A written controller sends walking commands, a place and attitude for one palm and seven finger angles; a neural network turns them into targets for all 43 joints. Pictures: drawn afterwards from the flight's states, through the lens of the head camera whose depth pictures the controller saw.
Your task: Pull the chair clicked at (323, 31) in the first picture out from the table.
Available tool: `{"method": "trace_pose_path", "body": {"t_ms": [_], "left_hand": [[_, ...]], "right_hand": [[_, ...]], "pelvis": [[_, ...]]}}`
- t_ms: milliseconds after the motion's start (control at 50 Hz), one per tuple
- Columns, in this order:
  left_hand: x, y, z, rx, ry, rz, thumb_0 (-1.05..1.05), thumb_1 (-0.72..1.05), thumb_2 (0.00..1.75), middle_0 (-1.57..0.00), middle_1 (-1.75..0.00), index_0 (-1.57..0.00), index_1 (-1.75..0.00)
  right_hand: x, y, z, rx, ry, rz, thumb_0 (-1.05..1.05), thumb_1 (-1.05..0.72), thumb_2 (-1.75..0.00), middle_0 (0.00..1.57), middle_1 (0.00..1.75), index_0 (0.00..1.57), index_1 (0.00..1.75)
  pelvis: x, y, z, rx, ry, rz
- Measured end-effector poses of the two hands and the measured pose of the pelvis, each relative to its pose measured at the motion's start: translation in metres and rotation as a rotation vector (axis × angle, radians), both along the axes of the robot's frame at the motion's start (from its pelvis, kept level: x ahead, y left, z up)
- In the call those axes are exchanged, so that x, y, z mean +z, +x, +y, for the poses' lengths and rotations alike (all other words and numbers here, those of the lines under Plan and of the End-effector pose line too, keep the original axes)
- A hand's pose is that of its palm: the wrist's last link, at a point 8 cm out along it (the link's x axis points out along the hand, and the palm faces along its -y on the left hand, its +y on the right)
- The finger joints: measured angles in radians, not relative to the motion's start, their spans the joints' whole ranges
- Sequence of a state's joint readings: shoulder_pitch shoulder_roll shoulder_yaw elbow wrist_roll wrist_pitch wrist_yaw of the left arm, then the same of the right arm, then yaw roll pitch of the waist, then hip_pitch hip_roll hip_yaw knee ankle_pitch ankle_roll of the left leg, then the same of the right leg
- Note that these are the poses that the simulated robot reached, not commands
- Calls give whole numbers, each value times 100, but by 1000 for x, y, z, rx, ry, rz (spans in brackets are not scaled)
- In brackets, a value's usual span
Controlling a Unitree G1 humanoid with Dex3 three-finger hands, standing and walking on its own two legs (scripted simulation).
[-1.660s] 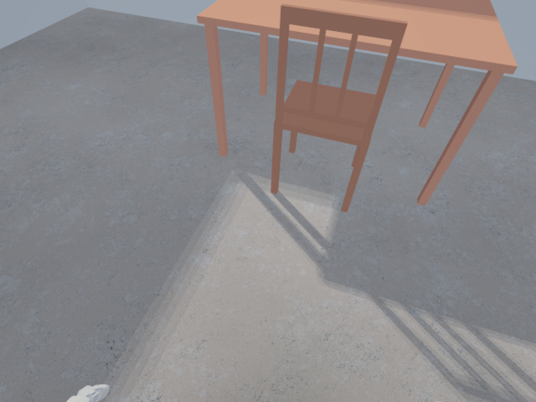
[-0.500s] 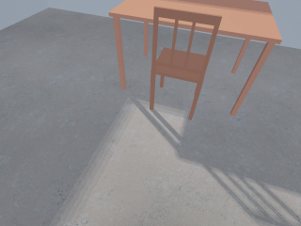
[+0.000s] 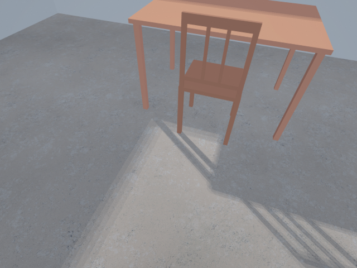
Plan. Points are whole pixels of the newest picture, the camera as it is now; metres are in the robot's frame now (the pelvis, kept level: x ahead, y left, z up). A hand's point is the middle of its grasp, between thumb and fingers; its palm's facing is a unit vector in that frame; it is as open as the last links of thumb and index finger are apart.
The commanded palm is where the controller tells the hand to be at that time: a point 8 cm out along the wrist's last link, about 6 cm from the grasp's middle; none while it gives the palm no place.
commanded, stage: walk to a spot facing it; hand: left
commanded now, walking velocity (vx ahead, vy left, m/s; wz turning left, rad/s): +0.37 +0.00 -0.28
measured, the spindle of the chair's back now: (205, 55) +1.20 -0.08 -0.10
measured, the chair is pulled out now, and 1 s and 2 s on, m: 0.00 0.00 0.00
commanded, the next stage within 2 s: take the last steps up to it in 0.92 s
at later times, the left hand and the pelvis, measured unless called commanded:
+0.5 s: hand out of the picture +0.11 +0.14 -0.18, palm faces -0.04 -0.98 -0.18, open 7.4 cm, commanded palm none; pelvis +0.15 -0.03 -0.01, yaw -7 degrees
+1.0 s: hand (139, 166) +0.48 +0.17 -0.18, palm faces -0.19 -0.97 -0.16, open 7.4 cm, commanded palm none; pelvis +0.38 +0.01 -0.01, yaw -16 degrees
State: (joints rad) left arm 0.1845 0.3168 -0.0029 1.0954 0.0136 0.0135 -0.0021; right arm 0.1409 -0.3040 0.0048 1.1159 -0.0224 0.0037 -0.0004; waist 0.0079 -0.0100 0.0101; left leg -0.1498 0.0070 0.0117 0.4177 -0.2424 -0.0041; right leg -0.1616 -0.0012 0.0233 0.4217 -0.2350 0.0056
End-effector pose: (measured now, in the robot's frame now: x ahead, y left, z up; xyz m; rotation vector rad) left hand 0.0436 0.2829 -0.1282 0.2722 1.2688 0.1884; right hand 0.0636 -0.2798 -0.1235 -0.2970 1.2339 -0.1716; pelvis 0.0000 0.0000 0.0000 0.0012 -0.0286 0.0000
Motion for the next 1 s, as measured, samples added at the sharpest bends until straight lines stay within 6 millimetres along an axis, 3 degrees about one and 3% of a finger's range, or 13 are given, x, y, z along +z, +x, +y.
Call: {"method": "trace_pose_path", "body": {"t_ms": [220, 280, 340, 380, 420, 460, 560, 640, 700, 760, 900, 1000], "left_hand": [[-34, -12, -44, 15, -125, 170, 0, 91, 89, -20, -30, -20, -30], [-35, 5, -58, -11, -131, 208, 0, 91, 89, -20, -30, -20, -30], [-36, 37, -72, -22, -126, 174, 1, 91, 89, -20, -30, -20, -30], [-33, 54, -78, 2, -121, 120, 0, 91, 89, -21, -30, -20, -30], [-28, 63, -82, 19, -116, 105, 0, 91, 89, -21, -30, -20, -30], [-23, 67, -87, 21, -116, 135, 0, 91, 89, -21, -30, -20, -30], [-15, 76, -92, 6, -132, 271, 0, 91, 89, -21, -30, -20, -30], [-22, 100, -85, 19, -144, 341, 0, 90, 89, -21, -30, -20, -30], [-37, 133, -72, 27, -146, 364, 0, 90, 89, -21, -30, -20, -30], [-52, 183, -56, 18, -142, 340, 0, 90, 89, -21, -30, -20, -30], [-34, 349, -46, -113, -135, 81, 0, 91, 89, -20, -30, -19, -30], [-19, 442, -60, -196, -148, -23, 0, 91, 90, -20, -30, -19, -30]], "right_hand": [[-30, -30, 34, -133, 90, 115, 0, -91, -90, 20, 30, 20, 30], [-38, -39, 37, -201, 113, 153, 0, -91, -90, 20, 30, 20, 30], [-46, -49, 37, -234, 137, 230, 0, -91, -90, 20, 30, 20, 30], [-43, -43, 36, -225, 150, 285, 0, -91, -90, 20, 30, 20, 30], [-37, -22, 33, -216, 151, 290, 1, -91, -90, 20, 30, 20, 30], [-33, 12, 28, -211, 148, 244, 1, -91, -90, 20, 30, 20, 30], [-27, 123, 21, -206, 148, 40, 1, -91, -90, 19, 30, 20, 30], [-25, 215, 27, -163, 148, -91, 1, -91, -90, 19, 30, 20, 30], [-29, 275, 35, -132, 129, -165, 0, -91, -90, 19, 30, 20, 30], [-33, 306, 43, -140, 101, -194, 0, -91, -90, 19, 30, 20, 30], [-17, 297, 51, -271, 77, -96, -1, -94, -90, 20, 30, 20, 30], [-13, 281, 52, -355, 75, -9, -1, -94, -90, 20, 30, 20, 30]], "pelvis": [[-17, 54, -2, -68, 6, 22], [-21, 73, -10, -106, 12, 23], [-26, 92, -20, -92, -8, 22], [-23, 106, -26, -84, -2, 20], [-18, 122, -29, -98, 8, 18], [-12, 137, -30, -115, 15, 18], [-8, 181, -24, -140, 10, 27], [-16, 223, -15, -146, -6, 32], [-30, 262, -6, -151, -13, 26], [-39, 295, 3, -163, -16, 14], [-14, 348, 10, -233, 1, 0], [-5, 382, 8, -280, 9, 10]]}}
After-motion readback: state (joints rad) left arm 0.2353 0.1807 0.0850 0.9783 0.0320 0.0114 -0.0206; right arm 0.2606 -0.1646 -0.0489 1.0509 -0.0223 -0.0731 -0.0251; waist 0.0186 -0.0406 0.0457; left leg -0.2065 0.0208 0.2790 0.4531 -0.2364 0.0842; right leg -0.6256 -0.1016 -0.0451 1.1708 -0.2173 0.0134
